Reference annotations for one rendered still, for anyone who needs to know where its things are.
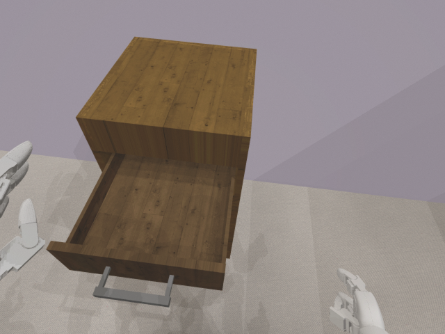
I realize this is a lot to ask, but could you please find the robot left hand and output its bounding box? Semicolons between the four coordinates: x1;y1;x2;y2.
0;141;45;280

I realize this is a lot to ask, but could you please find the cabinet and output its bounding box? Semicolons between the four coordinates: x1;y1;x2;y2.
76;37;257;259

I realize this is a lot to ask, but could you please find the robot right hand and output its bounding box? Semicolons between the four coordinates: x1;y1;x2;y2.
330;268;385;334

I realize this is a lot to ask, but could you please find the handle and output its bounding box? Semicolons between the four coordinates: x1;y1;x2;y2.
92;267;174;307

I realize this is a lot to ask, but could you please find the drawer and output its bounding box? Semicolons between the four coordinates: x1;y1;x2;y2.
46;153;236;291

